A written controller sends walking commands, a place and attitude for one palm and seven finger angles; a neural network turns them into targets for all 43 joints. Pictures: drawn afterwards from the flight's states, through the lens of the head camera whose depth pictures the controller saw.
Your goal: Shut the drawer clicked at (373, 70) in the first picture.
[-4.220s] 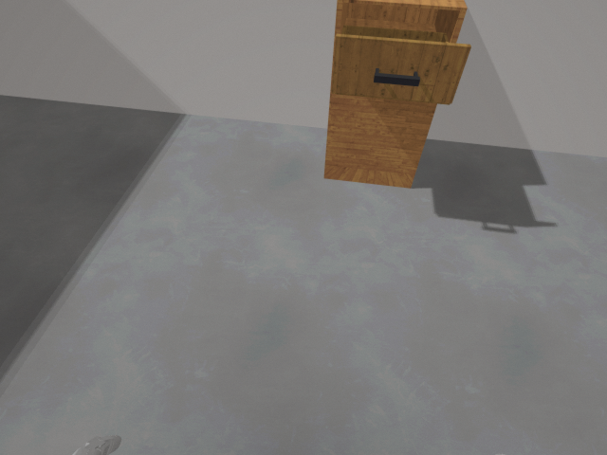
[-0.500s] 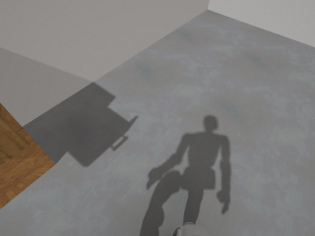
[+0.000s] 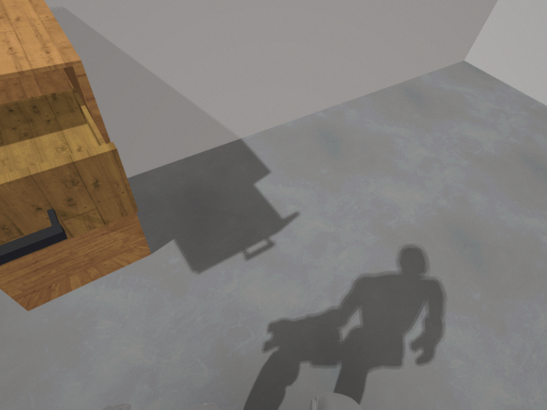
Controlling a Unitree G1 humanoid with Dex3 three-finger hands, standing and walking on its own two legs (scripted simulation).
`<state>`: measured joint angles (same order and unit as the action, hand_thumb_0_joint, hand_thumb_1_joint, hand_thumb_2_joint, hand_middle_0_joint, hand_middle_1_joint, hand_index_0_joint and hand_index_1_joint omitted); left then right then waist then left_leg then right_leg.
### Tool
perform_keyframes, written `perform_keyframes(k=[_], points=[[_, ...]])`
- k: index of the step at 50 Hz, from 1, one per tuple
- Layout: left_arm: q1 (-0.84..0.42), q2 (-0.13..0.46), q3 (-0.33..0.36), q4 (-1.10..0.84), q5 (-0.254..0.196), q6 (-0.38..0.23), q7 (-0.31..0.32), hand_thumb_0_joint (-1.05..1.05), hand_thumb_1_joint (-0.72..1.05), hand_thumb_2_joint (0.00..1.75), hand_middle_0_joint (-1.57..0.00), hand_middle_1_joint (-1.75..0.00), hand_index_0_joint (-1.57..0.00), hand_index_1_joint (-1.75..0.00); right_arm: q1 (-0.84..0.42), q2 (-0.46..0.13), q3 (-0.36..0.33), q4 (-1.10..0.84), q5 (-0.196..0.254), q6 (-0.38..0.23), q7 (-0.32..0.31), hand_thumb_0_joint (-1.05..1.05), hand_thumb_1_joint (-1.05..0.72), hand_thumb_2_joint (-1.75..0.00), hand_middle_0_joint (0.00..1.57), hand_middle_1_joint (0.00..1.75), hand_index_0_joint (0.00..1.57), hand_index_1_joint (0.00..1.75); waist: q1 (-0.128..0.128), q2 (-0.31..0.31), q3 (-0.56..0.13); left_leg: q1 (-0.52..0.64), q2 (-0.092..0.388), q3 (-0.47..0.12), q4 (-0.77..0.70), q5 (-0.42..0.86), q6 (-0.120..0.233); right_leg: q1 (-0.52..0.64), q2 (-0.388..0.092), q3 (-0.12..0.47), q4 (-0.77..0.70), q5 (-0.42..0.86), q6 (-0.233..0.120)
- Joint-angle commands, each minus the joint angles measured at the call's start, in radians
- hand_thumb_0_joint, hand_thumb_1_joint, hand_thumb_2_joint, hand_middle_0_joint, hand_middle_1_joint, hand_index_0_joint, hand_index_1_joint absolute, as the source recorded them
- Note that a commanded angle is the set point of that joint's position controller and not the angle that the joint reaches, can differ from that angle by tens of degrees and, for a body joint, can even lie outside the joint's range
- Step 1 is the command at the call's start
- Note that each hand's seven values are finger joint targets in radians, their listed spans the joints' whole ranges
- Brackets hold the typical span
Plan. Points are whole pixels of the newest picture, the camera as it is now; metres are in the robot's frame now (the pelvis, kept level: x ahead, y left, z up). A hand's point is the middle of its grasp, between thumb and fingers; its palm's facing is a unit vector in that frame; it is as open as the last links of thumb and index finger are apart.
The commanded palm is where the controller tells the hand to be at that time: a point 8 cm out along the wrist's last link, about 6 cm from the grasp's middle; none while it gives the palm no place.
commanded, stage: turn to face it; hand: left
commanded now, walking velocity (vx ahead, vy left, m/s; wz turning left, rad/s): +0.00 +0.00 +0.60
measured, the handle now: (16, 238) +0.37 +0.44 -0.03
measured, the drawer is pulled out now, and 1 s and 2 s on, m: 0.30 0.30 0.30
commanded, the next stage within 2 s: take the last steps up to it in 0.92 s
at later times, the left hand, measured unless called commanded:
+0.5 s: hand out of the picture -0.01 +0.17 -0.13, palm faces +0.34 -0.90 -0.29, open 7.4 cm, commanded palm none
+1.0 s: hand out of the picture -0.12 +0.20 -0.15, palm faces +0.54 -0.80 -0.25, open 7.4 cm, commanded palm none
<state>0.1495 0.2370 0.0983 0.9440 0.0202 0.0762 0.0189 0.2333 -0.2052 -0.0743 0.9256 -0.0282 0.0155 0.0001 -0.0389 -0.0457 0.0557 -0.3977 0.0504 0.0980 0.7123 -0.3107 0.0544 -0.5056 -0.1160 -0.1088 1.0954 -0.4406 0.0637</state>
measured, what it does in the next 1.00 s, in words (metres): steps on the spot, turning left: right foot, then left foot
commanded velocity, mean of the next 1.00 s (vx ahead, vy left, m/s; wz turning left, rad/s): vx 0.00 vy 0.00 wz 0.43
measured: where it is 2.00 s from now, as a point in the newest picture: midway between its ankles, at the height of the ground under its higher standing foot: outside the picture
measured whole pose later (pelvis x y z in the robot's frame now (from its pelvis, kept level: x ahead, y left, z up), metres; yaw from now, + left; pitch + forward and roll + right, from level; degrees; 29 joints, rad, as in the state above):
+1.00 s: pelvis -0.06 -0.01 +0.02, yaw +30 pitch -1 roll -1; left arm 0.21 0.26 0.06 0.96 0.01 0.07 0.02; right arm 0.14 -0.19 -0.03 0.93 -0.02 0.02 0.00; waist 0.02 -0.02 0.09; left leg -0.22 -0.01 0.02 0.47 -0.23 0.05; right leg -0.42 -0.08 -0.04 0.99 -0.44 0.08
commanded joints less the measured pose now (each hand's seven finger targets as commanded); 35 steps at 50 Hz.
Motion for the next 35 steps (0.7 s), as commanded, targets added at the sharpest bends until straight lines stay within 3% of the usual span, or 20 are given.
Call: perform_keyframes(k=[1,5,9,11,15,16,17,18,19,20,21,23,24,28,30,33,35], points=[[0.023,0.062,0.011,-0.08,0.004,-0.042,-0.015,0.0,0.9,0.9,-0.2,-0.3,-0.2,-0.3,-0.012,-0.176,-0.026,-0.074,0.005,-0.026,-0.018,0.0,-0.9,-0.9,0.2,0.3,0.2,0.3,0.028,0.185,-0.104,0.17,0.191,-0.328,-0.432,0.117,0.064,-0.107,0.005,0.107,0.105,0.122,0.019],[0.019,0.069,0.006,-0.085,-0.004,-0.04,-0.006,0.0,0.9,0.9,-0.2,-0.3,-0.2,-0.3,0.021,-0.197,-0.036,-0.067,0.007,-0.018,-0.014,0.0,-0.9,-0.9,0.2,0.3,0.2,0.3,0.008,0.144,-0.121,0.263,0.199,-0.359,-0.423,0.214,0.105,-0.081,0.024,0.108,-0.027,0.077,0.031],[0.0,0.073,-0.001,-0.103,-0.009,-0.041,-0.001,0.0,0.9,0.9,-0.2,-0.3,-0.2,-0.3,0.026,-0.22,-0.045,-0.067,0.005,-0.002,-0.007,0.0,-0.9,-0.9,0.2,0.3,0.2,0.3,-0.01,0.172,-0.109,0.259,0.198,-0.424,-0.417,0.182,0.126,-0.026,0.048,0.106,-0.166,0.014,0.027],[0.018,0.071,-0.005,-0.106,-0.011,-0.043,0.001,0.0,0.9,0.9,-0.2,-0.3,-0.2,-0.3,0.011,-0.229,-0.049,-0.068,0.004,0.004,-0.005,0.0,-0.9,-0.9,0.2,0.3,0.2,0.3,-0.007,0.192,-0.116,0.243,0.186,-0.448,-0.407,0.178,0.124,0.024,0.065,0.105,-0.235,0.001,0.019],[0.092,0.076,-0.008,-0.103,-0.018,-0.051,0.007,0.0,0.9,0.9,-0.2,-0.3,-0.2,-0.3,-0.04,-0.237,-0.056,-0.087,0.004,0.016,0.003,0.0,-0.9,-0.9,0.2,0.3,0.2,0.3,0.021,0.224,-0.138,0.171,0.142,-0.489,-0.378,0.213,0.104,0.181,0.105,0.093,-0.425,0.023,-0.002],[0.128,0.084,-0.004,-0.094,-0.019,-0.052,0.009,0.0,0.9,0.9,-0.2,-0.3,-0.2,-0.3,-0.056,-0.231,-0.056,-0.094,0.005,0.021,0.005,0.0,-0.9,-0.9,0.2,0.3,0.2,0.3,0.036,0.22,-0.135,0.112,0.12,-0.486,-0.376,0.163,0.081,0.261,0.109,0.085,-0.502,0.068,-0.011],[0.186,0.097,0.0,-0.084,-0.017,-0.057,0.012,0.0,0.9,0.9,-0.2,-0.3,-0.2,-0.3,-0.089,-0.219,-0.056,-0.107,0.01,0.025,0.008,0.0,-0.9,-0.9,0.2,0.3,0.2,0.3,0.07,0.191,-0.129,0.02,0.084,-0.459,-0.341,0.084,0.044,0.377,0.095,0.079,-0.649,0.143,-0.021],[0.221,0.154,0.012,-0.086,-0.004,-0.066,0.018,0.0,0.9,0.9,-0.2,-0.3,-0.2,-0.3,-0.088,-0.166,-0.052,-0.12,0.018,0.03,0.014,0.0,-0.9,-0.9,0.2,0.3,0.2,0.3,0.085,0.021,-0.118,-0.132,-0.014,-0.365,-0.163,-0.035,-0.022,0.48,-0.057,0.226,-0.833,0.056,-0.072],[0.175,0.251,0.024,-0.115,0.013,-0.071,0.023,0.0,0.9,0.9,-0.2,-0.3,-0.2,-0.3,-0.084,-0.106,-0.041,-0.149,0.021,0.029,0.018,0.0,-0.9,-0.9,0.2,0.3,0.2,0.3,0.08,-0.265,-0.074,-0.29,-0.151,-0.152,0.129,-0.202,-0.104,0.46,-0.34,0.521,-0.937,-0.038,-0.194],[0.095,0.238,0.011,-0.148,0.001,-0.066,0.026,0.0,0.9,0.9,-0.2,-0.3,-0.2,-0.3,-0.1,-0.166,-0.051,-0.148,0.003,0.031,0.02,0.0,-0.9,-0.9,0.2,0.3,0.2,0.3,0.061,-0.17,-0.053,-0.225,-0.089,-0.189,0.327,-0.209,-0.082,0.27,-0.375,0.453,-0.929,-0.01,-0.218],[0.035,0.2,0.009,-0.155,-0.001,-0.072,0.025,0.0,0.9,0.9,-0.2,-0.3,-0.2,-0.3,-0.11,-0.156,-0.053,-0.132,0.001,0.042,0.025,0.0,-0.9,-0.9,0.2,0.3,0.2,0.3,0.032,-0.188,-0.007,-0.207,-0.07,-0.189,0.424,-0.16,-0.081,0.197,-0.297,0.397,-0.912,0.045,-0.193],[-0.02,0.136,-0.015,-0.161,-0.001,-0.082,0.019,0.0,0.9,0.9,-0.2,-0.3,-0.2,-0.3,-0.066,-0.15,-0.047,-0.094,0.002,0.045,0.035,0.0,-0.9,-0.9,0.2,0.3,0.2,0.3,-0.005,-0.128,0.033,-0.202,-0.037,-0.144,0.519,-0.049,-0.102,0.213,-0.202,0.2,-0.83,0.253,-0.166],[-0.005,0.124,-0.017,-0.155,0.002,-0.086,0.02,0.0,0.9,0.9,-0.2,-0.3,-0.2,-0.3,-0.058,-0.132,-0.042,-0.087,0.006,0.043,0.037,0.0,-0.9,-0.9,0.2,0.3,0.2,0.3,-0.005,-0.11,0.014,-0.201,-0.036,-0.123,0.497,-0.046,-0.11,0.259,-0.186,0.148,-0.797,0.37,-0.163],[0.121,0.166,-0.01,-0.113,0.007,-0.086,0.019,0.0,0.9,0.9,-0.2,-0.3,-0.2,-0.3,-0.147,-0.103,-0.021,-0.104,0.01,0.041,0.034,0.0,-0.9,-0.9,0.2,0.3,0.2,0.3,0.064,-0.126,-0.031,-0.152,-0.027,-0.064,0.295,-0.114,-0.129,0.39,-0.215,0.102,-0.736,0.568,-0.187],[0.163,0.187,-0.004,-0.091,0.011,-0.081,0.016,0.0,0.9,0.9,-0.2,-0.3,-0.2,-0.3,-0.193,-0.09,-0.009,-0.111,0.013,0.038,0.034,0.0,-0.9,-0.9,0.2,0.3,0.2,0.3,0.092,-0.142,-0.024,-0.099,-0.034,-0.031,0.178,-0.139,-0.124,0.4,-0.224,0.088,-0.713,0.641,-0.186],[0.173,0.211,0.005,-0.078,0.013,-0.076,0.014,0.0,0.9,0.9,-0.2,-0.3,-0.2,-0.3,-0.178,-0.09,-0.001,-0.105,0.019,0.028,0.029,0.0,-0.9,-0.9,0.2,0.3,0.2,0.3,0.094,-0.179,-0.069,-0.008,-0.049,-0.002,0.031,-0.143,-0.107,0.434,-0.23,0.078,-0.662,0.728,-0.181],[0.156,0.209,0.007,-0.07,0.008,-0.071,0.012,0.0,0.9,0.9,-0.2,-0.3,-0.2,-0.3,-0.12,-0.101,0.002,-0.085,0.018,0.018,0.023,0.0,-0.9,-0.9,0.2,0.3,0.2,0.3,0.066,-0.171,-0.1,0.116,-0.058,0.016,-0.156,-0.026,-0.096,0.412,-0.206,0.033,-0.585,0.71,-0.132]])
